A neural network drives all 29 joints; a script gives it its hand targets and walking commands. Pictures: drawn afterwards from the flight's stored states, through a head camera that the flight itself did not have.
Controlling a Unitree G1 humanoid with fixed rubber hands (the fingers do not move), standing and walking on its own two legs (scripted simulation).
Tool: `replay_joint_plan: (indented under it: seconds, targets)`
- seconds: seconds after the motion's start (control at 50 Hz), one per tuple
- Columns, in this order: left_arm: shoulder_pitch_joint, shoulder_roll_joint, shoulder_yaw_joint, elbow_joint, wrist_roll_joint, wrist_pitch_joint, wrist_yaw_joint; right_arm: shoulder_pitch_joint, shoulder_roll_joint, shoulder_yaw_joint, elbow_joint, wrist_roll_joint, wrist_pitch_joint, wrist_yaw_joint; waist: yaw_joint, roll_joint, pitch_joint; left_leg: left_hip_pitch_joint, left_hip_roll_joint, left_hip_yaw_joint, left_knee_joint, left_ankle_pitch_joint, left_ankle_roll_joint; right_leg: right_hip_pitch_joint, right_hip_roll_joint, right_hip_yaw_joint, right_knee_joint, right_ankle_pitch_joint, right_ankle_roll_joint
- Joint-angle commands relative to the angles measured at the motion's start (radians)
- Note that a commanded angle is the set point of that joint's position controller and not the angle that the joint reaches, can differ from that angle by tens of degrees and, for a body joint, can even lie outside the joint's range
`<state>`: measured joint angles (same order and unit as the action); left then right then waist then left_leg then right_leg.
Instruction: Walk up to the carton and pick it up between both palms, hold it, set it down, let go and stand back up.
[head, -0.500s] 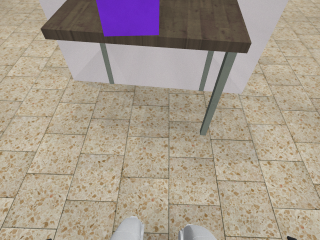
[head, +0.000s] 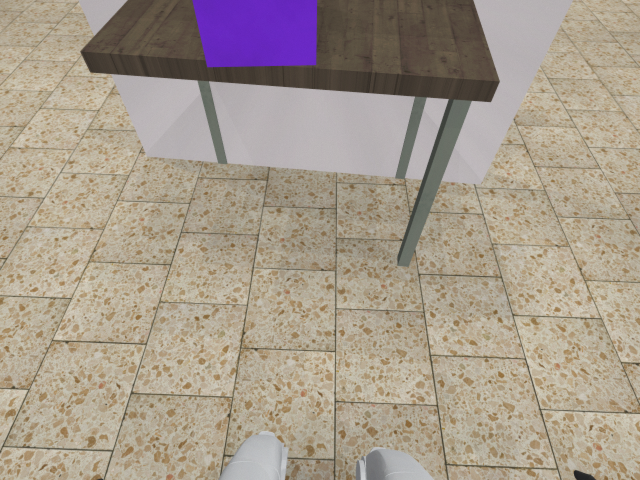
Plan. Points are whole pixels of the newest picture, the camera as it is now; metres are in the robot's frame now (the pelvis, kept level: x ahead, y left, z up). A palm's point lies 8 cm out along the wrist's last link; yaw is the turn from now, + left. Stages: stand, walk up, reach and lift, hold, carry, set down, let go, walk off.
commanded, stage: walk up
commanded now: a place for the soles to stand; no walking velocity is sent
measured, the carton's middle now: out of the picture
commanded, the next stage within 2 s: none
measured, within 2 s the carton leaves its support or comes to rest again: neither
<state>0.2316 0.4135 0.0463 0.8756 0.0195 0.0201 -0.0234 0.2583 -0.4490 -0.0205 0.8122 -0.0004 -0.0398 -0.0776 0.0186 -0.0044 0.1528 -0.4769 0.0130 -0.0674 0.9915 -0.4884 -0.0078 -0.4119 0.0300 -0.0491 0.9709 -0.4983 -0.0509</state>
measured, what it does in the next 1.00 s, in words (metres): steps on the spot: left foot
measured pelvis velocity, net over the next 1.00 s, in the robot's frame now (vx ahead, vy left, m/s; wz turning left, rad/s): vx -0.03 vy -0.02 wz -0.01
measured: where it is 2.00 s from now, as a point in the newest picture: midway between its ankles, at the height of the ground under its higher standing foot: outside the picture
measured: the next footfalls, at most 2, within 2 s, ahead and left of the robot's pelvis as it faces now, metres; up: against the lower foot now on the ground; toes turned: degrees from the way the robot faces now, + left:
left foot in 0.54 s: +0.07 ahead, +0.13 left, +0.00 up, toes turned -3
left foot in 1.60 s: +0.02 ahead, +0.12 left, +0.00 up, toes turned -2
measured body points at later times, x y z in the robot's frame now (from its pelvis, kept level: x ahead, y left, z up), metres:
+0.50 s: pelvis -0.02 -0.01 +0.00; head +0.02 +0.00 +0.45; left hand +0.05 +0.31 -0.12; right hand +0.07 -0.35 -0.10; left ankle +0.04 +0.14 -0.67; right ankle +0.00 -0.10 -0.68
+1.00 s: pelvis -0.03 -0.02 +0.00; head +0.01 -0.01 +0.45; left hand +0.04 +0.31 -0.12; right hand +0.06 -0.35 -0.09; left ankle +0.02 +0.13 -0.67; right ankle -0.02 -0.11 -0.68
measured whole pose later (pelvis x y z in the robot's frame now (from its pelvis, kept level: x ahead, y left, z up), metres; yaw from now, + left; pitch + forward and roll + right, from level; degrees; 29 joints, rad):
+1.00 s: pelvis -0.03 -0.02 +0.00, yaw +0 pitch -4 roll +0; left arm 0.23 0.42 0.05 0.87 0.02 0.02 -0.02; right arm 0.26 -0.44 -0.02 0.81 0.00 -0.04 -0.08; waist 0.02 -0.01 0.16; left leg -0.49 0.02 -0.06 1.01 -0.50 -0.01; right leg -0.41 0.03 -0.04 0.97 -0.50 -0.05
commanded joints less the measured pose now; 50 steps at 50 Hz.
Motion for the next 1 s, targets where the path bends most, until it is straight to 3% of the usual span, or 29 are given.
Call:
replay_joint_plan:
  seconds: [0.0, 0.02, 0.04, 0.06, 0.12, 0.16, 0.2, 0.22, 0.24, 0.26, 0.28, 0.32, 0.36, 0.46, 0.5, 0.52, 0.54, 0.56, 0.58, 0.62, 0.7, 0.74, 0.76, 0.78, 0.8, 0.82, 0.84, 0.9, 0.98]
  targets:
    - [-0.126, 0.224, 0.077, -0.134, -0.010, -0.024, 0.009, 0.171, -0.263, -0.109, 0.055, -0.025, -0.049, -0.014, -0.105, -0.006, -0.182, 0.344, 0.082, -0.077, -0.370, 0.231, 0.113, -0.143, -0.157, 0.209, -0.094, 0.570, -0.036]
    - [-0.115, 0.177, 0.068, -0.142, -0.015, -0.021, 0.011, 0.183, -0.345, -0.129, 0.037, -0.033, -0.056, -0.017, -0.103, 0.195, -0.218, 0.358, 0.278, -0.461, -0.488, 0.300, 0.227, -0.238, -0.022, 0.090, 0.175, 0.356, 0.028]
    - [-0.125, 0.197, 0.073, -0.138, -0.011, -0.007, 0.022, 0.156, -0.368, -0.128, 0.029, -0.020, -0.048, -0.017, -0.085, 0.225, -0.204, 0.301, 0.389, -0.652, -0.545, 0.357, 0.327, -0.246, 0.014, 0.111, 0.219, -0.142, 0.033]
    - [-0.108, 0.212, 0.070, -0.128, -0.004, 0.003, 0.023, 0.091, -0.360, -0.126, 0.021, -0.023, -0.046, -0.018, -0.054, 0.170, -0.160, 0.243, 0.395, -0.650, -0.543, 0.256, 0.349, -0.239, -0.017, 0.151, 0.244, -0.180, 0.028]
    - [-0.053, 0.228, 0.081, -0.082, -0.001, 0.000, 0.002, -0.030, -0.331, -0.114, -0.014, -0.037, -0.039, -0.019, -0.014, 0.171, -0.073, 0.077, 0.326, -0.512, -0.493, 0.199, 0.306, -0.173, -0.060, 0.118, 0.168, -0.146, 0.012]
    - [-0.005, 0.230, 0.095, -0.060, 0.000, -0.003, -0.003, -0.062, -0.323, -0.111, -0.025, -0.040, -0.035, -0.012, 0.003, 0.203, -0.088, 0.005, 0.301, -0.480, -0.479, 0.138, 0.289, -0.074, -0.045, 0.087, 0.104, -0.077, 0.013]
    - [0.074, 0.234, 0.104, -0.030, 0.003, -0.012, -0.003, -0.126, -0.307, -0.106, -0.042, -0.035, -0.026, -0.004, 0.053, 0.207, -0.119, -0.075, 0.264, -0.403, -0.419, 0.070, 0.246, 0.077, -0.038, 0.079, -0.063, 0.027, 0.005]
    - [0.115, 0.248, 0.110, -0.014, 0.009, -0.021, -0.001, -0.130, -0.275, -0.096, -0.040, -0.032, -0.021, -0.001, 0.080, 0.134, -0.142, -0.111, 0.206, -0.309, -0.289, 0.060, 0.190, 0.155, -0.062, 0.139, -0.223, -0.001, 0.006]
    - [0.143, 0.299, 0.122, -0.009, 0.022, -0.034, 0.006, -0.110, -0.223, -0.083, -0.042, -0.020, -0.013, 0.000, 0.093, -0.115, -0.138, -0.219, 0.060, -0.085, 0.010, 0.062, 0.103, 0.223, -0.187, 0.415, -0.508, -0.042, -0.018]
    - [0.066, 0.339, 0.120, -0.041, 0.020, -0.046, 0.012, -0.115, -0.180, -0.063, -0.042, -0.009, -0.008, -0.008, 0.070, -0.199, -0.053, -0.369, -0.062, 0.046, 0.140, -0.130, 0.044, 0.225, -0.319, 0.687, -0.634, 0.125, -0.043]
    - [0.017, 0.351, 0.116, -0.049, 0.013, -0.045, 0.015, -0.129, -0.229, -0.070, -0.030, -0.002, -0.005, -0.016, 0.061, -0.048, -0.082, -0.306, -0.036, -0.046, 0.138, -0.160, 0.051, 0.181, -0.369, 0.724, -0.648, 0.120, -0.056]
    - [-0.028, 0.345, 0.114, -0.057, 0.012, -0.043, 0.021, -0.077, -0.250, -0.079, 0.000, 0.008, -0.007, -0.008, 0.035, -0.043, -0.066, -0.250, 0.002, -0.012, 0.108, -0.117, 0.051, 0.190, -0.341, 0.630, -0.611, 0.166, -0.034]
    - [-0.033, 0.326, 0.114, -0.070, 0.020, -0.046, 0.025, -0.036, -0.248, -0.086, 0.010, 0.005, -0.009, -0.002, 0.022, -0.120, -0.090, -0.219, 0.025, 0.029, 0.076, -0.077, 0.049, 0.230, -0.314, 0.555, -0.547, 0.334, -0.027]
    - [-0.038, 0.299, 0.109, -0.100, 0.017, -0.036, 0.018, 0.007, -0.232, -0.087, 0.018, 0.002, -0.018, -0.006, 0.004, -0.172, -0.126, -0.056, 0.019, 0.093, -0.045, -0.029, 0.052, 0.143, -0.304, 0.448, -0.447, 0.539, -0.091]
    - [-0.104, 0.271, 0.094, -0.120, 0.005, -0.025, 0.012, 0.093, -0.220, -0.090, 0.046, -0.002, -0.035, -0.008, -0.061, -0.132, -0.141, 0.178, 0.004, 0.109, -0.255, 0.131, 0.074, -0.012, -0.245, 0.329, -0.332, 0.540, -0.087]
    - [-0.122, 0.238, 0.083, -0.132, -0.006, -0.022, 0.009, 0.152, -0.241, -0.102, 0.057, -0.015, -0.045, -0.013, -0.096, -0.076, -0.161, 0.307, 0.029, 0.023, -0.337, 0.203, 0.096, -0.111, -0.191, 0.252, -0.185, 0.568, -0.057]
    - [-0.113, 0.191, 0.073, -0.141, -0.013, -0.020, 0.008, 0.190, -0.314, -0.124, 0.048, -0.034, -0.054, -0.020, -0.106, 0.125, -0.212, 0.377, 0.201, -0.310, -0.438, 0.253, 0.169, -0.217, -0.076, 0.138, 0.068, 0.486, 0.005]
    - [-0.117, 0.180, 0.068, -0.148, -0.014, -0.012, 0.019, 0.174, -0.366, -0.129, 0.031, -0.022, -0.049, -0.017, -0.095, 0.244, -0.207, 0.331, 0.377, -0.612, -0.536, 0.359, 0.303, -0.265, 0.015, 0.076, 0.198, -0.006, 0.034]
    - [-0.116, 0.205, 0.071, -0.134, -0.005, 0.002, 0.025, 0.120, -0.367, -0.129, 0.025, -0.023, -0.046, -0.018, -0.068, 0.185, -0.174, 0.270, 0.401, -0.662, -0.546, 0.297, 0.344, -0.249, -0.008, 0.146, 0.235, -0.176, 0.029]
    - [-0.075, 0.225, 0.075, -0.103, -0.002, 0.002, 0.012, 0.012, -0.341, -0.119, -0.001, -0.032, -0.043, -0.021, -0.027, 0.145, -0.093, 0.155, 0.356, -0.563, -0.516, 0.205, 0.328, -0.214, -0.047, 0.136, 0.208, -0.153, 0.019]
    - [0.009, 0.228, 0.097, -0.057, 0.001, -0.006, -0.002, -0.063, -0.320, -0.111, -0.029, -0.038, -0.035, -0.011, 0.011, 0.207, -0.106, 0.021, 0.298, -0.465, -0.455, 0.188, 0.282, -0.052, -0.045, 0.083, 0.061, -0.051, 0.012]
    - [0.088, 0.236, 0.105, -0.024, 0.004, -0.019, -0.001, -0.122, -0.288, -0.100, -0.041, -0.031, -0.026, -0.003, 0.065, 0.181, -0.142, -0.057, 0.241, -0.358, -0.346, 0.152, 0.220, 0.105, -0.048, 0.106, -0.151, 0.038, 0.007]
    - [0.116, 0.268, 0.112, -0.015, 0.015, -0.030, 0.006, -0.107, -0.241, -0.085, -0.038, -0.023, -0.019, -0.001, 0.082, -0.005, -0.150, -0.115, 0.136, -0.198, -0.130, 0.143, 0.145, 0.157, -0.136, 0.282, -0.401, 0.004, 0.001]
    - [0.082, 0.329, 0.121, -0.032, 0.022, -0.042, 0.011, -0.097, -0.190, -0.070, -0.044, -0.008, -0.013, -0.004, 0.072, -0.215, -0.101, -0.296, -0.022, 0.040, 0.106, 0.015, 0.062, 0.238, -0.271, 0.605, -0.599, 0.076, -0.043]
    - [0.027, 0.332, 0.112, -0.048, 0.014, -0.046, 0.014, -0.123, -0.208, -0.066, -0.035, -0.002, -0.008, -0.014, 0.058, -0.082, -0.079, -0.324, -0.037, -0.005, 0.127, -0.136, 0.049, 0.222, -0.355, 0.708, -0.619, 0.217, -0.072]
    - [0.003, 0.353, 0.113, -0.051, 0.008, -0.045, 0.017, -0.108, -0.235, -0.073, -0.019, 0.005, -0.007, -0.016, 0.049, -0.031, -0.095, -0.269, -0.016, -0.028, 0.118, -0.170, 0.052, 0.202, -0.372, 0.687, -0.614, 0.213, -0.071]
    - [-0.018, 0.348, 0.111, -0.054, 0.009, -0.043, 0.020, -0.090, -0.243, -0.076, -0.008, 0.008, -0.008, -0.011, 0.038, -0.038, -0.083, -0.242, -0.001, -0.010, 0.106, -0.145, 0.051, 0.205, -0.355, 0.639, -0.597, 0.233, -0.061]
    - [-0.036, 0.320, 0.111, -0.075, 0.018, -0.044, 0.024, -0.026, -0.239, -0.084, 0.007, 0.007, -0.014, -0.002, 0.017, -0.144, -0.105, -0.185, 0.028, 0.050, 0.053, -0.069, 0.051, 0.226, -0.312, 0.522, -0.510, 0.457, -0.055]
    - [-0.054, 0.299, 0.106, -0.101, 0.015, -0.034, 0.017, 0.014, -0.226, -0.086, 0.017, 0.004, -0.022, -0.005, -0.006, -0.161, -0.127, -0.024, 0.015, 0.097, -0.063, -0.013, 0.056, 0.119, -0.299, 0.436, -0.436, 0.552, -0.097]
